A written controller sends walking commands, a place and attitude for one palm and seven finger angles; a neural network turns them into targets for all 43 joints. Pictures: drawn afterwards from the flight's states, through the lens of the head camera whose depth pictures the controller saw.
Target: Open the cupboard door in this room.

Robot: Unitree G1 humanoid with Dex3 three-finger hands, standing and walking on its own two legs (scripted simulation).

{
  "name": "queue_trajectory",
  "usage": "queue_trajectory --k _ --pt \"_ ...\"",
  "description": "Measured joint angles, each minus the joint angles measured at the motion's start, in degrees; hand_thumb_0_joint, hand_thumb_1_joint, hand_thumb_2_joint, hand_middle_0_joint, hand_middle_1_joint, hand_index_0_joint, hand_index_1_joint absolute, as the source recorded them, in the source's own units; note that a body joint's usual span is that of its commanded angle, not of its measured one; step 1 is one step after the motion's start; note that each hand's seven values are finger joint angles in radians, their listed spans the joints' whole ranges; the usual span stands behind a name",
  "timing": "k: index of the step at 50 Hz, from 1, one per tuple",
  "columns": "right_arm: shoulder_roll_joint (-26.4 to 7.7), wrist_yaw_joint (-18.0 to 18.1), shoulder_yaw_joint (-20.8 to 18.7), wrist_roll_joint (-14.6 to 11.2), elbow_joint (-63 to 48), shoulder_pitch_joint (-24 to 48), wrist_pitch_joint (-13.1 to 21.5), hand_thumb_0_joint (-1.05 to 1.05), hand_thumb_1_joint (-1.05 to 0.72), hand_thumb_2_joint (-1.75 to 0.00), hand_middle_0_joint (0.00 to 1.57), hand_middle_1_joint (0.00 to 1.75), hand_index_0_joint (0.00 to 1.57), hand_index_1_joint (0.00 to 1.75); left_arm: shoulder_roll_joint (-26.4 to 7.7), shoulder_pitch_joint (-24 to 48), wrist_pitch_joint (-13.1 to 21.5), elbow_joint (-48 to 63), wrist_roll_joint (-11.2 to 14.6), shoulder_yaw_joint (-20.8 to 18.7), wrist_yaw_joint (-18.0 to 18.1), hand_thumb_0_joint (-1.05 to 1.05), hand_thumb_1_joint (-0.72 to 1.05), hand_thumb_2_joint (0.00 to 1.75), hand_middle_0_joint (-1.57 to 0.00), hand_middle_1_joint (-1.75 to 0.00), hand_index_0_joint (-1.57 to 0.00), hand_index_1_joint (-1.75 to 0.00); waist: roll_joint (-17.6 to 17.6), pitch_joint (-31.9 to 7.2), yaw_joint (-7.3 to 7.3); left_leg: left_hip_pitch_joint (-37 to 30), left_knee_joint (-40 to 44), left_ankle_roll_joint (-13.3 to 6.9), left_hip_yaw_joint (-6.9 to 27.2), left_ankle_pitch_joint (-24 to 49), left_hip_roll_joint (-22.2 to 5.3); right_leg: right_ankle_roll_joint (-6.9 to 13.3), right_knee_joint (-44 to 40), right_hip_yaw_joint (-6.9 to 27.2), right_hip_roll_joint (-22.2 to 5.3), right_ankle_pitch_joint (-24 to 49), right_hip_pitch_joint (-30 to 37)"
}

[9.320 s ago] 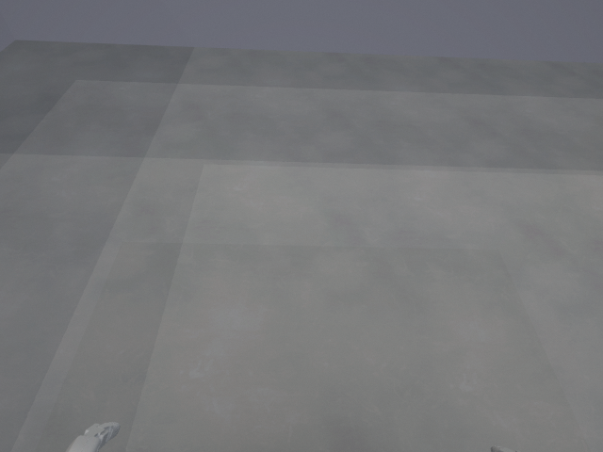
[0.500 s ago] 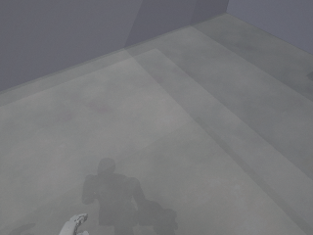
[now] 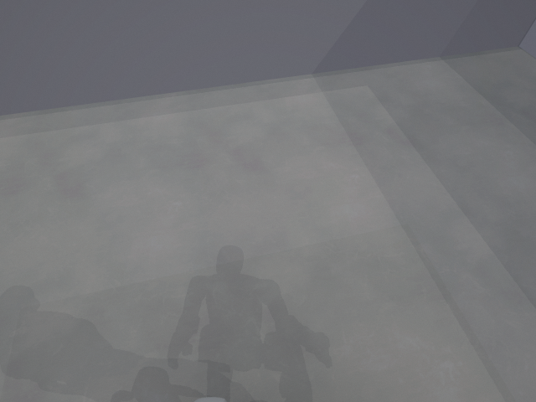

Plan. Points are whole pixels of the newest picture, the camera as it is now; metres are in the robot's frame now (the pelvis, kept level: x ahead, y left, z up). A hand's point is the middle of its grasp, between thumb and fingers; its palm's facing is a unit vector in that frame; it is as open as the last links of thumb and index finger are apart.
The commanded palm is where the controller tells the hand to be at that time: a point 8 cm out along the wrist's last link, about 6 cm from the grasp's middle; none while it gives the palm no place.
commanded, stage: turn or walk to find it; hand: left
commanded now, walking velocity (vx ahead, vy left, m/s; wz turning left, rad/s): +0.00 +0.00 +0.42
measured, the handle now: out of the picture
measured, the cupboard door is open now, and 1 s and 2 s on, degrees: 0 0 0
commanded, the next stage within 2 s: none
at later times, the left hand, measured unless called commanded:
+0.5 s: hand out of the picture +0.06 +0.23 -0.15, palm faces +0.18 -0.95 -0.27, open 7.4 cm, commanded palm none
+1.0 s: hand out of the picture -0.10 +0.19 -0.17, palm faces +0.45 -0.86 -0.24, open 7.4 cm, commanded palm none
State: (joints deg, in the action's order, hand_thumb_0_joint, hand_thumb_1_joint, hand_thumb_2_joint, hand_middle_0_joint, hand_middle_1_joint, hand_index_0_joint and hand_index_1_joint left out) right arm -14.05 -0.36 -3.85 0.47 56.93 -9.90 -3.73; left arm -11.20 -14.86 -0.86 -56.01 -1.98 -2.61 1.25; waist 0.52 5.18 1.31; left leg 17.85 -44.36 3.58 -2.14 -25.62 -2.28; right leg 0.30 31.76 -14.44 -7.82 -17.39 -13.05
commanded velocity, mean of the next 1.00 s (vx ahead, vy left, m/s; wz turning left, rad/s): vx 0.00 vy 0.00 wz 0.42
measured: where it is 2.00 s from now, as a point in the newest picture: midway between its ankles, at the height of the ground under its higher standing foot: outside the picture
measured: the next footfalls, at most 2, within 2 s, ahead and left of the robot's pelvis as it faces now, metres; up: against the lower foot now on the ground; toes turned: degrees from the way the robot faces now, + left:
left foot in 0.06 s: +0.02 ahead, +0.13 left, +0.00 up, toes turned +6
right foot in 0.54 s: +0.04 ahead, -0.11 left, +0.00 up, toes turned +8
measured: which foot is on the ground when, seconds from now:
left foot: up 0.00-0.04, down 0.06-0.54, up 0.56-1.00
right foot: down 0.00-0.06, up 0.08-0.52, down 0.54-1.00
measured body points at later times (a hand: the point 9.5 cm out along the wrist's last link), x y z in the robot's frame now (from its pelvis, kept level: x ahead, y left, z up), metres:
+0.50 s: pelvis -0.02 +0.01 +0.00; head +0.01 +0.00 +0.45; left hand +0.06 +0.28 -0.13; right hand +0.07 -0.23 -0.15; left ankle -0.02 +0.13 -0.74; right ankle +0.00 -0.12 -0.71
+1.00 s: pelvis -0.05 -0.01 +0.00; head -0.02 +0.02 +0.44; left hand -0.13 +0.24 -0.16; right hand +0.12 -0.22 -0.15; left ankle -0.13 +0.10 -0.72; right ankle +0.01 -0.11 -0.74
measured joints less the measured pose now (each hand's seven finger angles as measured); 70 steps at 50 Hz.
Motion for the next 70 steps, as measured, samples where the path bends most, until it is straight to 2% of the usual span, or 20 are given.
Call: queue_trajectory --k 3,6,9,12,18,24,27,28,30,34,38,42,48,51,52,54,56,60,65,70 --pt "0.49 -0.08 0.49 0.01 -1.37 1.65 1.55 0.01 -0.91 -0.89 0.19 0.3 0.2 0.3 -1.64 -0.95 -0.73 -0.79 0.51 -0.64 -0.03 0.01 0.91 0.9 -0.2 -0.3 -0.2 -0.3 1.14 -0.23 0.32 -4.21 11.07 -1.91 -1.64 8.34 0.75 -1.63 5.01 -0.96 -1.61 -2.16 -1.95" --pt "2.09 -0.02 1.27 0.3 -2.28 2.92 2.53 0.01 -0.91 -0.89 0.19 0.3 0.2 0.3 -3.56 -0.92 -2.72 -1.73 0.69 -1.14 0.31 0.01 0.91 0.9 -0.2 -0.3 -0.2 -0.3 3.25 -0.24 1.14 -4.31 9.97 -4.85 -2.03 6.29 1.84 -3.37 17.28 5.4 -0.58 -12.14 -6.61" --pt "2.92 0.61 1.87 0.51 -2.86 2.88 2.82 0.0 -0.91 -0.89 0.2 0.3 0.2 0.3 -4.09 0.09 -3.52 -2.22 0.73 -1.4 0.05 0.01 0.91 0.9 -0.19 -0.3 -0.2 -0.3 2.67 -0.87 0.67 -5.46 12.82 -5.47 -0.66 7.37 1.89 -4.22 26.53 8.79 1.26 -11.01 -10.11" --pt "3.24 0.86 2.24 0.43 -2.87 2.66 2.99 0.0 -0.91 -0.89 0.2 0.3 0.2 0.3 -4.09 1.7 -2.92 -1.36 0.84 -1.33 -0.36 0.01 0.91 0.9 -0.19 -0.3 -0.2 -0.3 1.96 -0.83 0.46 -6.4 15.93 -5.79 0.65 9.66 2.35 -5.02 29.87 10.88 1.83 -7.87 -12.04" --pt "3.61 0.7 2.04 0.47 -2.61 0.83 2.97 0.0 -0.91 -0.89 0.2 0.3 0.2 0.3 -3.41 4.88 -2.4 0.89 1.0 -1.01 -0.27 0.01 0.91 0.9 -0.19 -0.3 -0.2 -0.3 1.07 -0.83 -0.71 -6.51 18.34 -5.79 2.66 11.9 3.53 -6.05 26.58 13.0 2.45 -6.61 -11.95" --pt "2.89 0.59 1.12 0.89 -1.9 -1.95 2.04 0.0 -0.91 -0.89 0.2 0.3 0.2 0.3 -1.84 8.05 -1.98 2.84 1.4 -0.45 -0.14 0.01 0.91 0.9 -0.19 -0.3 -0.2 -0.3 -0.72 -0.6 -3.03 -4.18 16.4 -4.51 5.31 12.15 4.2 -5.3 13.86 12.88 4.45 -7.6 -7.32" --pt "2.14 0.51 0.47 0.7 -1.39 -3.59 1.48 0.0 -0.91 -0.89 0.2 0.3 0.2 0.3 -1.05 8.48 -0.81 3.98 1.47 -0.03 -0.24 0.01 0.91 0.9 -0.19 -0.3 -0.2 -0.3 -1.56 -1.01 -3.47 -1.66 13.33 -3.21 6.65 11.3 4.9 -4.09 2.03 12.02 5.33 -0.7 -2.38" --pt "1.57 0.46 0.13 0.46 -1.08 -3.84 1.27 0.01 -0.91 -0.89 0.2 0.3 0.2 0.3 -0.38 8.56 -0.23 4.02 1.19 0.08 -0.12 0.01 0.91 0.9 -0.19 -0.3 -0.2 -0.3 -2.74 -0.77 -3.58 -0.52 10.94 -3.14 7.28 9.95 4.54 -1.88 1.12 11.15 5.89 0.45 -1.95" --pt "0.78 0.53 -0.55 0.38 -0.58 -4.42 0.49 0.01 -0.91 -0.89 0.2 0.3 0.2 0.3 0.64 8.07 0.24 4.33 0.89 0.73 -0.09 0.01 0.91 0.9 -0.2 -0.3 -0.2 -0.3 -3.73 -0.61 -4.03 3.05 1.02 -2.68 7.3 1.62 5.11 0.57 2.01 9.51 5.44 -0.07 -1.83" --pt "-0.42 -0.05 -1.45 0.75 0.42 -5.23 -0.65 0.01 -0.91 -0.89 0.2 0.3 0.2 0.3 2.04 6.06 -0.04 4.06 0.92 1.03 0.06 0.01 0.91 0.9 -0.2 -0.3 -0.2 -0.3 -3.86 -1.09 -3.85 8.9 -18.45 -1.73 5.32 1.71 4.41 1.16 -0.72 7.28 3.91 0.68 0.21" --pt "-0.83 -0.41 -1.63 0.82 0.85 -5.71 -0.69 0.01 -0.91 -0.89 0.19 0.3 0.2 0.3 2.47 4.42 -0.07 3.05 0.86 1.03 0.16 0.01 0.91 0.9 -0.2 -0.3 -0.2 -0.3 -3.51 -1.26 -3.83 9.89 -23.9 -0.35 4.75 5.64 1.88 1.23 -2.97 4.88 3.09 1.87 1.38" --pt "-0.54 -0.39 -1.36 0.73 1.38 -5.27 -0.95 0.01 -0.91 -0.89 0.19 0.3 0.2 0.3 2.33 3.05 0.15 2.26 0.56 0.8 0.29 0.01 0.91 0.9 -0.2 -0.3 -0.2 -0.3 -2.34 -1.05 -3.01 7.43 -19.3 0.58 3.88 4.09 0.05 1.08 -3.2 2.77 1.97 2.0 1.42" --pt "0.32 -0.19 -0.37 0.15 0.71 -1.91 -0.37 0.01 -0.91 -0.89 0.19 0.3 0.2 0.3 0.43 1.59 0.02 1.09 -0.02 0.09 0.02 0.01 0.91 0.9 -0.2 -0.3 -0.2 -0.3 -0.12 0.14 -0.83 1.18 -3.35 0.1 0.37 -0.64 -0.46 -0.21 -0.47 0.22 -0.35 1.27 -0.36" --pt "0.56 -0.19 0.13 -0.05 -0.71 -0.2 0.93 0.01 -0.91 -0.89 0.19 0.3 0.2 0.3 -1.03 0.64 -0.48 0.24 0.25 -0.49 -0.06 0.01 0.91 0.9 -0.2 -0.3 -0.2 -0.3 0.66 0.13 -0.38 -3.42 8.52 -0.72 -1.4 5.46 0.06 -1.67 3.23 -1.08 -1.66 -0.15 -2.1" --pt "0.9 -0.15 0.19 0.06 -1.01 0.36 1.6 0.01 -0.91 -0.89 0.19 0.3 0.2 0.3 -1.75 0.37 -0.92 -0.04 0.55 -0.77 -0.08 0.01 0.91 0.9 -0.2 -0.3 -0.2 -0.3 1.47 0.05 -0.32 -3.98 10.28 -2.91 -1.76 5.88 0.72 -2.21 5.69 -0.74 -2.54 -1.03 -3.3" --pt "2.07 -0.13 0.66 0.31 -1.64 1.38 2.25 0.01 -0.91 -0.89 0.19 0.3 0.2 0.3 -3.22 0.35 -2.39 -0.79 0.76 -1.28 0.15 0.01 0.91 0.9 -0.2 -0.3 -0.2 -0.3 3.2 0.26 0.33 -3.52 9.01 -5.02 -2.06 5.44 1.66 -3.25 13.81 4.08 -1.9 -9.3 -6.56" --pt "2.81 0.21 1.21 0.53 -2.13 1.57 2.65 0.0 -0.91 -0.89 0.19 0.3 0.2 0.3 -3.9 0.36 -3.52 -1.56 0.66 -1.59 0.25 0.01 0.91 0.9 -0.2 -0.3 -0.2 -0.3 3.17 -0.37 0.44 -4.06 10.25 -5.55 -1.62 6.03 1.56 -3.77 21.89 7.41 -0.03 -11.46 -9.45" --pt "3.46 0.93 2.01 0.44 -2.51 1.33 3.05 0.0 -0.91 -0.89 0.2 0.3 0.2 0.3 -4.22 1.63 -3.3 -1.76 0.75 -1.74 -0.35 0.01 0.91 0.9 -0.19 -0.3 -0.2 -0.3 2.19 -0.95 0.15 -5.89 15.58 -5.94 0.15 9.53 2.13 -4.73 30.66 10.92 1.69 -6.97 -12.69" --pt "3.94 0.98 2.19 0.26 -2.41 0.29 3.36 0.0 -0.91 -0.89 0.2 0.3 0.2 0.3 -3.97 3.59 -2.51 -0.47 0.89 -1.45 -0.32 0.01 0.91 0.9 -0.19 -0.3 -0.2 -0.3 1.67 -1.25 -0.28 -6.93 19.27 -6.31 1.72 12.22 3.52 -5.97 31.26 12.98 2.13 -4.55 -13.22" --pt "3.94 0.82 1.72 0.61 -2.09 -1.48 2.93 0.0 -0.91 -0.89 0.2 0.3 0.2 0.3 -2.99 5.94 -2.59 0.87 1.09 -1.07 -0.08 0.01 0.91 0.9 -0.19 -0.3 -0.2 -0.3 0.74 -1.29 -1.76 -6.08 19.11 -5.98 3.54 12.99 4.46 -6.14 24.55 13.39 3.04 -6.92 -10.94"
